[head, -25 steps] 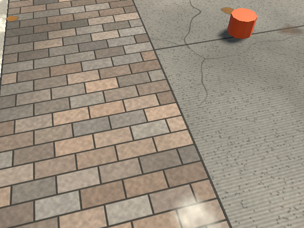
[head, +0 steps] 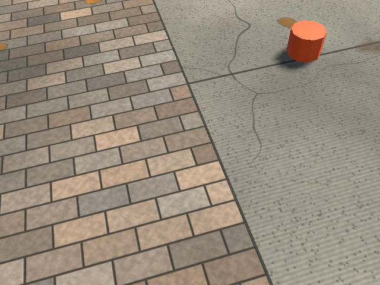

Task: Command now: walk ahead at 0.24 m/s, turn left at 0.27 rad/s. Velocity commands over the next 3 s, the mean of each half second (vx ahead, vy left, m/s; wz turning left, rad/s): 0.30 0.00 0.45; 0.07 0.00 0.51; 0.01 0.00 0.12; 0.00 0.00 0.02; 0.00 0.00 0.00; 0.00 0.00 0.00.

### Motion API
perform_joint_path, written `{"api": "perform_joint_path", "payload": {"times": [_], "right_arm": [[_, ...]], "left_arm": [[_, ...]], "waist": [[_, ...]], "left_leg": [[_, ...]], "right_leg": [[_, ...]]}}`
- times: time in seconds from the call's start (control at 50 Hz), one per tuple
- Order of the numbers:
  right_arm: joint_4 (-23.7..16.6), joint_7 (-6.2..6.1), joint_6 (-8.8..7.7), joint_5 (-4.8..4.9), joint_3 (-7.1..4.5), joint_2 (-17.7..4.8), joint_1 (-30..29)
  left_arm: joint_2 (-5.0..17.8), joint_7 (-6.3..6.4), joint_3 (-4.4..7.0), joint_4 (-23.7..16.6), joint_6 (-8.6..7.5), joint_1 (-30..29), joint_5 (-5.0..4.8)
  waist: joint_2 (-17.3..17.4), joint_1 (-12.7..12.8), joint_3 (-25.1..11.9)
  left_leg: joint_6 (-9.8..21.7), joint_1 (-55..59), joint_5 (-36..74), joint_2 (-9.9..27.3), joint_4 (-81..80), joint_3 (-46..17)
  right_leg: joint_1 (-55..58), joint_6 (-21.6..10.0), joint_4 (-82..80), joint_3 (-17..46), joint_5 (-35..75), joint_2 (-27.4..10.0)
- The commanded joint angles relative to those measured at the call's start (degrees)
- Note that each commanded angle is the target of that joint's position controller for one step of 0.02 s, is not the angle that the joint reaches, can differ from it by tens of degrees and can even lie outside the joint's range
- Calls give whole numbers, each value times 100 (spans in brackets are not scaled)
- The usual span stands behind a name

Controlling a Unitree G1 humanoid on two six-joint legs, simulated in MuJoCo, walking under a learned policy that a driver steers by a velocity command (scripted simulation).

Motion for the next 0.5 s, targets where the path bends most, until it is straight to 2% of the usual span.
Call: {"api": "perform_joint_path", "payload": {"times": [0.02,0.04,0.08,0.14,0.2,0.24,0.26,0.28,0.3,0.32,0.34,0.36,0.38,0.4,0.42,0.46,0.5], "right_arm": [[-291,-122,202,-13,-209,-559,424],[-284,-139,207,-34,-221,-490,496],[-312,-140,172,-67,-239,-403,434],[-385,-63,98,-80,-217,-276,185],[-423,23,77,-48,-253,-355,72],[-353,67,86,-34,-282,-359,261],[-236,78,97,-44,-302,-337,498],[-42,76,110,-52,-345,-369,895],[86,38,111,-61,-414,-543,1253],[-44,-20,67,-71,-459,-952,1401],[-291,56,-81,-182,-521,-1445,1240],[-468,79,-211,-246,-486,-1250,871],[-547,54,-271,-178,-439,-1062,608],[-613,33,-260,-99,-406,-928,491],[-669,-14,-227,-48,-401,-900,401],[-682,-118,-181,-84,-363,-732,537],[-701,-197,-131,-61,-410,-788,678]], "left_arm": [[1100,86,351,-84,16,213,3],[1050,110,351,-79,-25,89,-3],[1008,147,369,-20,-122,9,-43],[1148,173,446,69,-173,-19,-92],[1288,149,508,141,-113,78,-159],[1310,128,518,144,-30,-23,-231],[1257,123,506,142,18,-106,-256],[1081,119,460,129,55,-196,-248],[731,95,365,116,96,-207,-195],[354,35,252,41,100,-222,-51],[556,29,295,-228,-5,-428,-105],[929,34,365,-199,-115,-514,-199],[1079,43,413,-136,-169,-439,-166],[1026,90,420,12,-163,-382,-54],[1001,120,423,28,-159,-398,27],[790,111,390,38,-111,-486,10],[622,111,340,19,-69,-607,-49]], "waist": [[-1195,60,-627],[-1242,-15,-562],[-1095,-54,-551],[-913,-33,-597],[-848,-5,-563],[-764,-164,-485],[-646,-287,-436],[-396,-418,-320],[369,-451,-112],[1652,-283,150],[1796,-212,260],[1191,-116,376],[945,53,287],[616,109,71],[494,155,-63],[400,188,-360],[374,150,-486]], "left_leg": [[-43,-705,626,370,353,62],[-4,-578,832,383,267,109],[111,-498,1200,476,-146,131],[272,-169,1536,541,-1051,232],[382,41,1509,471,-1656,436],[526,429,1640,402,-2183,642],[628,793,1652,278,-2470,808],[766,1131,1455,113,-2746,868],[1011,1337,865,381,-3480,158],[1459,1714,1027,1475,-4179,-1809],[2123,1827,319,1978,-5052,-3778],[2022,1802,950,1955,-5047,-3460],[1750,1832,1934,1768,-4776,-2826],[1538,1808,2869,1531,-4587,-2262],[1431,1788,3681,1427,-4507,-1940],[1325,1839,5148,1189,-4306,-1424],[1243,1965,5559,1031,-4138,-1170]], "right_leg": [[825,-1036,-1840,1719,-1878,-1578],[605,-1011,-1988,1496,-1935,-1537],[546,-971,-2104,1122,-1823,-1541],[635,-910,-2150,694,-1736,-1555],[865,-861,-2097,575,-2033,-1706],[770,-709,-1901,422,-2464,-1722],[561,-578,-1640,242,-2722,-1612],[306,-419,-1090,10,-2932,-1381],[-42,-172,241,-476,-2781,-938],[-1307,227,2487,-772,-2855,-343],[-2456,208,3136,51,-2911,260],[-2635,128,3432,455,-2428,-31],[-2564,96,3354,512,-1848,-169],[-2260,148,3252,476,-1566,-236],[-2030,224,2973,483,-1260,-245],[-1587,322,2662,430,-741,-94],[-1419,350,2067,441,-394,41]]}}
